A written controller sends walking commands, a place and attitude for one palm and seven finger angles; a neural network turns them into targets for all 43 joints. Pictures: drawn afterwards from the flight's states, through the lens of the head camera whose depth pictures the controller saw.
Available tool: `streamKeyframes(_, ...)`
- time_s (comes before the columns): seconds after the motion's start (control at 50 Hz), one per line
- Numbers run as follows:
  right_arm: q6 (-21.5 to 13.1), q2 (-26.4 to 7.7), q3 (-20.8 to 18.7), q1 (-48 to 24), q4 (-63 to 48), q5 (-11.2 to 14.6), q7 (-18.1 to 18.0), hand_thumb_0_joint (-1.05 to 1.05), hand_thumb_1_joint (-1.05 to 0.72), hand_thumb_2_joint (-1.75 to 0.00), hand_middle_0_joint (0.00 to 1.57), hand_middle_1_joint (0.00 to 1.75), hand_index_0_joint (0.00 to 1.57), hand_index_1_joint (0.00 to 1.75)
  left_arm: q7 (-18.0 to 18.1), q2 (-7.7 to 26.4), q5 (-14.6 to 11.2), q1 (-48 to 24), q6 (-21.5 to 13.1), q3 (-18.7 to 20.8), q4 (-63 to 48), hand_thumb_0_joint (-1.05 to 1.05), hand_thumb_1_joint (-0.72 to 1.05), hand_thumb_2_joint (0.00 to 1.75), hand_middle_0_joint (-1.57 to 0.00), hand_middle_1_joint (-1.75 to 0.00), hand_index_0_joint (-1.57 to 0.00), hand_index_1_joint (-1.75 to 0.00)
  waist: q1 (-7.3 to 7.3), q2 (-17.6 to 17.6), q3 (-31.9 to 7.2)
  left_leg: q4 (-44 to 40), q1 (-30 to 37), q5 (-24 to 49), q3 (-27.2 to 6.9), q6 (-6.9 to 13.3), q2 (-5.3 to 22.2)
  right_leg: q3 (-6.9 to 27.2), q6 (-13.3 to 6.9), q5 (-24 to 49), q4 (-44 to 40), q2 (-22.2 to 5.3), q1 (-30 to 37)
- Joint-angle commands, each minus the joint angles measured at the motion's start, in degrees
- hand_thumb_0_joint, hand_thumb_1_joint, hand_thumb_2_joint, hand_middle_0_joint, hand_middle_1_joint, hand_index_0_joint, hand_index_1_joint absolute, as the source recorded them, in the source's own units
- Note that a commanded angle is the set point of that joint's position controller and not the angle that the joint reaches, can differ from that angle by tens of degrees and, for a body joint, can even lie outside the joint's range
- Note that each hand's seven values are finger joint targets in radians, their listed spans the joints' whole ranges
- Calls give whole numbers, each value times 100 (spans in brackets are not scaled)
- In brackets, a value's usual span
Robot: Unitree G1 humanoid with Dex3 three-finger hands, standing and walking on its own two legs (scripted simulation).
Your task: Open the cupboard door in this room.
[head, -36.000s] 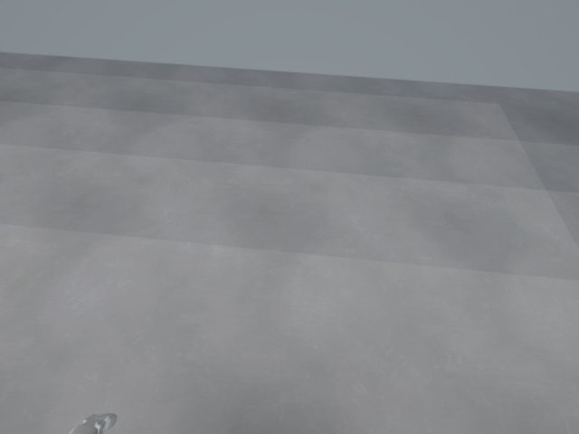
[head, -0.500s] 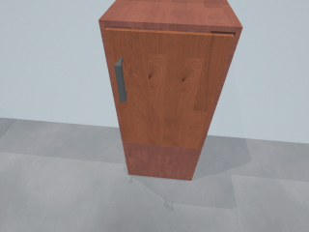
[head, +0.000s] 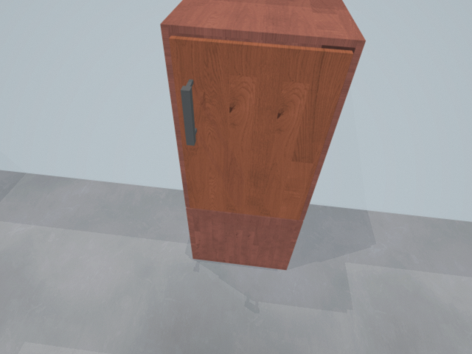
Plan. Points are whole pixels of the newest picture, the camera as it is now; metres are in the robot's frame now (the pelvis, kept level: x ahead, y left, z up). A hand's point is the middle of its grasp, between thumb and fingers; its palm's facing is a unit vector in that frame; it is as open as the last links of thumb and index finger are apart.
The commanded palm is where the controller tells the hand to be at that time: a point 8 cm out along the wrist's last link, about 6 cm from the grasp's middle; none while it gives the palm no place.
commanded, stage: come to a stop and stand still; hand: left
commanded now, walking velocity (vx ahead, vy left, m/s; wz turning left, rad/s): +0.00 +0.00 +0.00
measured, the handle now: (190, 113) +0.65 +0.15 +0.08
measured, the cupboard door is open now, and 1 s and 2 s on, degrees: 0 0 0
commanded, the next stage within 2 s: look again from close up in 1.28 s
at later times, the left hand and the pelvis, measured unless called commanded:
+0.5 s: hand out of the picture -0.07 +0.17 -0.18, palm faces +0.08 -0.99 -0.14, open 7.4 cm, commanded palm none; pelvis -0.05 +0.01 +0.00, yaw +1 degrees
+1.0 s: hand out of the picture -0.11 +0.19 -0.18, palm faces +0.06 -0.98 -0.16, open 7.3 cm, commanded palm none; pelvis -0.12 +0.02 +0.00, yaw +0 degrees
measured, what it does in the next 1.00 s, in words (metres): walks backwards: right foot, then left foot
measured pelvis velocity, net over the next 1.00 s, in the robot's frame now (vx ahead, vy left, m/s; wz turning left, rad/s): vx -0.12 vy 0.02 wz -0.01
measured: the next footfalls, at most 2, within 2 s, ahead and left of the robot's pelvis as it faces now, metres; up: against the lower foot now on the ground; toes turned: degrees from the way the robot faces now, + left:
right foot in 0.60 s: +0.04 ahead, -0.09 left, +0.00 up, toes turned -1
left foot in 0.82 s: -0.07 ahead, +0.11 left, +0.00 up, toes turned +2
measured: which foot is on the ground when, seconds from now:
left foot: down 0.00-0.62, up 0.64-0.80, down 0.82-1.00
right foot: down 0.00-0.48, up 0.50-0.58, down 0.60-0.84, up 0.86-0.98, down 1.00-1.00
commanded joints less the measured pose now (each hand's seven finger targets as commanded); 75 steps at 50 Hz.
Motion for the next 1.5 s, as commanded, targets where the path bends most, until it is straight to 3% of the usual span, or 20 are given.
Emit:
streamKeyframes(0.0,-133,-595,-138,63,-264,-9,-44,0,-90,-90,20,30,20,30,49,459,-16,363,-84,136,-186,0,90,90,-20,-30,-20,-30,91,112,522,-1229,-778,-1964,-935,20,563,647,-101,-1382,-662,-356,155)
streamKeyframes(0.38,-28,-584,-210,-43,-255,-16,-36,0,-90,-90,20,30,20,30,19,429,23,377,8,211,-149,0,90,90,-20,-30,-20,-30,-10,-85,496,-855,-398,-2148,-810,7,376,747,-61,-1984,-747,-289,-622)
streamKeyframes(0.44,55,-790,-278,-411,-378,-40,-32,0,-90,-90,20,30,20,30,-16,321,39,795,152,301,-99,0,90,90,-20,-30,-20,-30,216,545,409,-1466,-1397,-2814,-970,93,657,131,33,-1510,602,101,174)
streamKeyframes(0.5,37,-1054,-323,-1506,-765,-39,-26,0,-90,-90,20,30,20,30,-19,-41,50,1829,229,333,63,0,90,90,-20,-30,-20,-30,806,1058,334,-2143,-2843,-2977,-1269,384,1253,-331,51,-878,2479,239,1584)
streamKeyframes(0.54,59,-935,-295,-1406,-775,-68,-23,0,-90,-90,20,30,20,30,37,-116,33,1952,111,273,40,0,90,90,-20,-30,-20,-30,735,473,748,-1452,-2136,-2636,-1058,216,982,-131,-36,-1229,739,36,1108)
streamKeyframes(0.56,129,-729,-271,-1134,-738,-16,-5,0,-90,-90,20,30,20,30,71,-2,45,1945,63,225,29,0,90,90,-20,-30,-20,-30,578,-229,932,-729,-1663,-2449,-737,-12,492,500,-161,-1942,-653,-179,541)
streamKeyframes(0.58,210,-323,-245,-854,-738,70,7,0,-90,-90,20,30,20,30,106,318,62,1649,14,222,-54,0,90,90,-20,-30,-20,-30,283,-1166,1063,571,-1399,-1688,-368,-229,-8,2219,-594,-3514,-1832,-1124,-355)
streamKeyframes(0.6,294,-340,-324,-636,-717,24,25,0,-90,-90,20,30,20,30,118,708,66,804,50,269,-323,0,90,90,-20,-30,-20,-30,-8,-1373,971,2295,-469,-981,-214,-295,-209,3013,-940,-4455,-2782,-1899,-1910)
streamKeyframes(0.62,330,-525,-370,-398,-600,10,55,0,-90,-90,20,30,20,30,173,782,39,-63,-16,291,-588,0,90,90,-20,-30,-20,-30,-279,-1277,877,3282,-70,-729,-603,-197,-111,3023,-878,-4328,-2965,-1778,-2617)
streamKeyframes(0.66,215,-525,-385,366,-349,6,107,0,-90,-90,20,30,20,30,190,751,78,-871,-114,285,-778,0,90,90,-20,-30,-20,-30,-647,-1128,613,3459,317,-591,-417,-140,-75,1723,-611,-2939,-2374,-1185,-2593)
streamKeyframes(0.76,-58,-64,-101,593,-253,34,-18,0,-90,-90,20,30,20,30,132,672,14,370,52,321,-290,0,90,90,-20,-30,-20,-30,-88,-250,618,-889,1010,-894,-67,3,-194,1265,-327,-2295,-1098,-565,-1137)
streamKeyframes(0.8,-197,-591,-144,336,-404,-29,-122,0,-90,-90,20,30,20,30,53,172,-84,664,11,225,-295,0,90,90,-20,-30,-20,-30,138,1100,576,-1830,288,-1364,-1751,428,1199,595,-15,-829,273,-10,-682)
streamKeyframes(0.82,-200,-643,-141,-102,-533,-26,-155,0,-90,-90,20,30,20,30,19,225,-40,487,30,238,-302,0,90,90,-20,-30,-20,-30,247,1097,724,-2087,-435,-1615,-2004,631,1486,304,43,-600,602,-23,-324)
streamKeyframes(0.84,-215,-553,-111,-345,-511,-20,-166,0,-90,-90,20,30,20,30,17,252,21,282,89,227,-256,0,90,90,-20,-30,-20,-30,271,1268,851,-2215,-966,-1908,-1990,620,1405,365,47,-496,938,-68,11)
streamKeyframes(0.9,-202,-588,-95,-542,-489,0,-177,0,-90,-90,20,30,20,30,-29,131,8,402,69,189,-144,0,90,90,-20,-30,-20,-30,421,402,747,-1879,-1202,-1753,-1518,532,1135,434,28,-284,761,-85,583)
streamKeyframes(0.98,-239,-322,-18,40,-190,24,-128,0,-90,-90,20,30,20,30,32,312,-57,360,-71,110,-17,0,90,90,-20,-30,-20,-30,217,387,721,-1426,-610,-1078,-1194,163,547,878,-158,113,-597,-402,787)
streamKeyframes(1.02,-190,-412,-53,118,-111,21,-118,0,-90,-90,20,30,20,30,26,369,-68,217,-100,113,21,0,90,90,-20,-30,-20,-30,130,-156,398,-1316,-327,-1308,-1090,103,552,910,-138,-356,-687,-306,678)
streamKeyframes(1.12,-134,-472,-82,137,-81,-13,-86,0,-90,-90,20,30,20,30,22,376,-30,179,-46,158,-47,0,90,90,-20,-30,-20,-30,134,199,650,-1615,-683,-2084,-1223,143,631,757,-96,-865,-575,-186,459)
streamKeyframes(1.26,-112,-329,-55,308,-42,-6,-79,0,-90,-90,20,30,20,30,42,343,-41,256,-111,142,-16,0,90,90,-20,-30,-20,-30,9,-189,586,-1008,-233,-1384,-860,84,389,1182,-174,-1362,-990,-364,-74)
streamKeyframes(1.48,-215,-339,5,142,-36,47,-116,0,-90,-90,20,30,20,30,51,273,-59,329,-194,57,150,0,90,90,-20,-30,-20,-30,16,-49,396,-1014,159,-461,-769,30,485,1082,-185,-133,-866,-361,283)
